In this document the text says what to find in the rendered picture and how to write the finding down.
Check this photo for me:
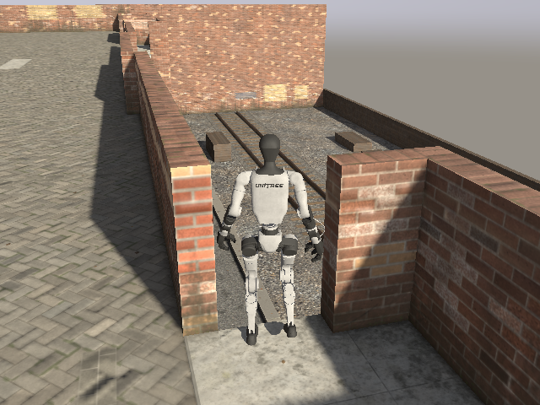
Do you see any robot right hand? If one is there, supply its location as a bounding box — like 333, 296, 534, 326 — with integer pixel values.
305, 240, 324, 262

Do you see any right robot forearm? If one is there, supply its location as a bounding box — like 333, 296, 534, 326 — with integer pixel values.
302, 205, 321, 244

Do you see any right robot upper arm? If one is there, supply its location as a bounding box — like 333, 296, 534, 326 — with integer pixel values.
287, 170, 310, 219

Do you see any robot left hand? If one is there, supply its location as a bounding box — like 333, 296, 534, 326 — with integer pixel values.
217, 232, 236, 251

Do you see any left robot foot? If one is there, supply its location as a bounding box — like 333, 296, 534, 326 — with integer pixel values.
246, 323, 258, 345

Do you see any left robot upper arm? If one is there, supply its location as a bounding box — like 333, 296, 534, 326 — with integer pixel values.
228, 170, 252, 217

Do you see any left robot forearm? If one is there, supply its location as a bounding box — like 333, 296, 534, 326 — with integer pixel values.
219, 205, 236, 236

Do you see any robot head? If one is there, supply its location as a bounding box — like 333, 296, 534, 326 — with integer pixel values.
255, 134, 284, 176

